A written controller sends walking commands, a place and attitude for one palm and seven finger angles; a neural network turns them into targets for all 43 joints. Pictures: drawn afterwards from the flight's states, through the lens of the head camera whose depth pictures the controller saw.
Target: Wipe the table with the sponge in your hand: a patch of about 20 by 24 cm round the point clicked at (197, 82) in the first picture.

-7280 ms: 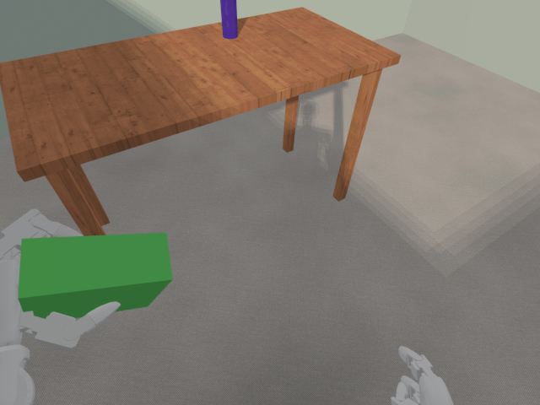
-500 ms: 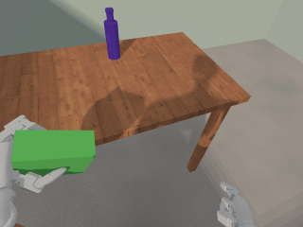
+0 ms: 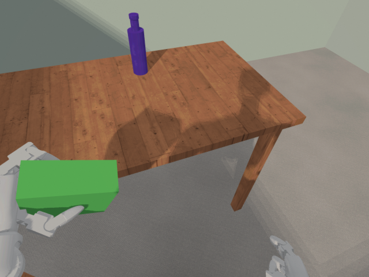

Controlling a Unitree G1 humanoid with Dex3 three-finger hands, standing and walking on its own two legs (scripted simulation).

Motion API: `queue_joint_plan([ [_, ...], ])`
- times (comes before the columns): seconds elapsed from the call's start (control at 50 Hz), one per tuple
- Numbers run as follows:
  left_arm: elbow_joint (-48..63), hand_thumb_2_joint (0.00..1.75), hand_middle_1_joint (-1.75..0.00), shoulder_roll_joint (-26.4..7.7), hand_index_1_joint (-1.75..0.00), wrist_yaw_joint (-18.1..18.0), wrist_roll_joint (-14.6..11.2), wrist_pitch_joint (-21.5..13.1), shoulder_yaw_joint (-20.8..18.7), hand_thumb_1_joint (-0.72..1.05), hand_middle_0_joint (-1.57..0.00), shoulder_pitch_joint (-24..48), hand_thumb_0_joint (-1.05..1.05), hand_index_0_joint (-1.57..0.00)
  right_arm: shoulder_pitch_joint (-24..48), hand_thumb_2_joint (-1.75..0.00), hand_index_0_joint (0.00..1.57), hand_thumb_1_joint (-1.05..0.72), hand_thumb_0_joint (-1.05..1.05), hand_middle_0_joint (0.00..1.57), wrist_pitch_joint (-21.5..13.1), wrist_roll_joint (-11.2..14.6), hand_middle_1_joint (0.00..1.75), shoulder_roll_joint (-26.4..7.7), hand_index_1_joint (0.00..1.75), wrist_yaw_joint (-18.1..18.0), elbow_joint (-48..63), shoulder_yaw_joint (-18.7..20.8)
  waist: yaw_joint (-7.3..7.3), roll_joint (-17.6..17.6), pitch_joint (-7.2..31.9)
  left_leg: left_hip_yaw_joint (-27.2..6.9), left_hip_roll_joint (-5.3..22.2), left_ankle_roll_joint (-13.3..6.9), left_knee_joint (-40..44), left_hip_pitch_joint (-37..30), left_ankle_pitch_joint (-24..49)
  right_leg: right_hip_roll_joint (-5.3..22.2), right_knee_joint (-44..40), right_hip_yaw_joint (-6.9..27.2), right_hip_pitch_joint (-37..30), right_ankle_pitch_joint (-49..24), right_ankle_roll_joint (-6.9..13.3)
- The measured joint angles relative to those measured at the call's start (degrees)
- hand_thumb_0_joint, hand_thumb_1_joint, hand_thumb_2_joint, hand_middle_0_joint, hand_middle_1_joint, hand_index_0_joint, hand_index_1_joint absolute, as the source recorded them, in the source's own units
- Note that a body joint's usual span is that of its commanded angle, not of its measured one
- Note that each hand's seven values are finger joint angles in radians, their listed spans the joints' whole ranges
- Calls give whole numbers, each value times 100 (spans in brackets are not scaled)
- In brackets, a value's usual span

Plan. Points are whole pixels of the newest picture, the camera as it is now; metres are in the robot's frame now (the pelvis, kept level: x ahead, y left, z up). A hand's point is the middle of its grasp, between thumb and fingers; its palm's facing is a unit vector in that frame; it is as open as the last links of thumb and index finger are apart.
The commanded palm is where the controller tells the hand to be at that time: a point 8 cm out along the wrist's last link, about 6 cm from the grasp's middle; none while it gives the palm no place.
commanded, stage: look again from close up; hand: left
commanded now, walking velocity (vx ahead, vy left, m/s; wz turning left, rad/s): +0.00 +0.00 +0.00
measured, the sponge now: (84, 189) +0.23 +0.20 +0.12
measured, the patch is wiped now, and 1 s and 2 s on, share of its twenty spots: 0.00 0.00 0.00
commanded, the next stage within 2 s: shuffle to correct the standing spot in 0.02 s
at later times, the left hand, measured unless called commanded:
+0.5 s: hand (41, 170) +0.25 +0.28 +0.14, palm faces +0.40 -0.84 -0.36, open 9.9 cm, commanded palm +0.19 +0.31 +0.17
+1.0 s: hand (63, 141) +0.30 +0.26 +0.16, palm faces +0.42 -0.80 -0.42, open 9.9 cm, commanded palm +0.25 +0.30 +0.17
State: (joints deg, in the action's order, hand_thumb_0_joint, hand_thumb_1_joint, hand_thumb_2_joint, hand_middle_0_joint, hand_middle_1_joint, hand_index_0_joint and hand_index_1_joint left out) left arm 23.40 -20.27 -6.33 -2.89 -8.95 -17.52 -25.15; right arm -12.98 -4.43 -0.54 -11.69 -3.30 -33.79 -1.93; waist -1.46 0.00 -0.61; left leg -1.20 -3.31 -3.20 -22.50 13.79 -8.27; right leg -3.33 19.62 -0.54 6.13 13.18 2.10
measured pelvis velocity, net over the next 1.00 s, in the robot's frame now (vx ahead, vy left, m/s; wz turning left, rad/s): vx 0.10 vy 0.01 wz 0.04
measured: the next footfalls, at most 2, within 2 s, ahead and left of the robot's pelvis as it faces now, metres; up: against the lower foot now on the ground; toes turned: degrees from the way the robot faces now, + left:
right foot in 0.84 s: +0.17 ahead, -0.08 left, +0.00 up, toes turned -1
left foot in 1.20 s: +0.21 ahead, +0.21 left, +0.00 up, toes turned +2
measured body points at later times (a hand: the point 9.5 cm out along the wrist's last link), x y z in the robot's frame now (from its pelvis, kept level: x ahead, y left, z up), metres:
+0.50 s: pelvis +0.03 +0.03 -0.02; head +0.03 +0.04 +0.43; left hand +0.22 +0.32 +0.16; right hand +0.19 -0.21 -0.09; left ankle +0.04 +0.08 -0.74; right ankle -0.03 -0.09 -0.72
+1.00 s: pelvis +0.10 +0.01 -0.02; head +0.12 +0.01 +0.43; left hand +0.27 +0.30 +0.18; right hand +0.28 -0.23 -0.11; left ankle +0.10 +0.15 -0.67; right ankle +0.13 -0.07 -0.74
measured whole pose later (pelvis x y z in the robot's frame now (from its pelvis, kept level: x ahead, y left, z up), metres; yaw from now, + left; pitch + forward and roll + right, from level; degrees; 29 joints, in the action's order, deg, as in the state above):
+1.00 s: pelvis +0.10 +0.01 -0.02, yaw +3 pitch -2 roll +0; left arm 28.8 -20.8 -6.5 -1.8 -14.3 -21.3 -26.6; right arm -11.4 -3.0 -0.7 -14.2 -0.6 -35.7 1.2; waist -0.6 -0.2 -3.2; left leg -1.5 0.7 -0.7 -68.3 31.0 -21.0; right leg 2.4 36.5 -9.5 17.3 17.8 3.1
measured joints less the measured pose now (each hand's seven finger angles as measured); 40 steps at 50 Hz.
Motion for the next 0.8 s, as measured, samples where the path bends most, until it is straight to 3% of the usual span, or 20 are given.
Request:
queue_joint_plan([
  [0.2, 13, 100, -134, -79, -134, -10, -32, -85, -105, -48, -77, -96, -1, -77, 37, -90, 21, -90, 1, 20, -4, 5, 30, -39, 30, 7, 28, 52, 35, 19, 66, -1, -3, -19, -69, 44, -29, 2, 21, -6, 19, 10, -15],
  [0.38, 65, 100, -134, 18, -134, -12, 33, -86, 29, -48, -77, -116, -1, -77, -130, -90, 21, -90, 1, 20, 37, 10, 30, -170, 30, 49, -1, 173, 3, 72, 188, -40, -34, -96, -1060, 367, -678, 2, 706, -90, 169, 539, -49],
  [0.48, 174, 100, -134, -90, -134, -62, 38, -167, -172, -48, -77, 94, -1, -77, -74, -90, 21, -91, 1, 20, 5, 26, 30, -99, 30, 77, -61, 177, -24, -189, 3, 199, -265, -297, -1221, 252, -920, 252, 1916, 50, 564, 1085, -113],
  [0.54, 190, 100, -134, -182, -134, -72, 70, -169, -266, -48, -77, 193, -1, -77, -38, -90, 20, -91, 1, 20, -102, -46, 30, 62, 30, 117, -66, 170, 117, -190, -119, 187, -346, -328, -780, -9, -739, 242, 3396, 103, 1233, 1418, -103],
  [0.6, 428, 100, -134, -285, -134, -24, 76, -229, -303, -48, -77, 39, -1, -77, -118, -90, 21, -91, 1, 20, -152, -20, 30, 192, 30, 211, -18, 110, 224, -137, -140, 92, -318, -332, -335, -202, -540, 297, 3962, -71, 1832, 1117, -148],
  [0.7, 708, 100, -134, -349, -134, 84, 72, -418, -359, -48, -77, -552, -1, -77, -240, -90, 21, -90, 1, 20, -132, 21, 30, 246, 30, 240, 6, 77, 208, -73, -140, 133, -268, -309, -34, -386, -532, 510, 3396, -358, 2276, 517, -227],
  [0.8, 462, 100, -134, -407, -134, 87, 107, -351, -369, -48, -77, -639, -1, -77, -317, -90, 21, -90, 1, 20, -116, -11, 30, 138, 30, 132, -63, 103, 133, 13, -147, 121, -311, -271, -239, -461, -805, 550, 2078, -610, 1850, 303, -212],
])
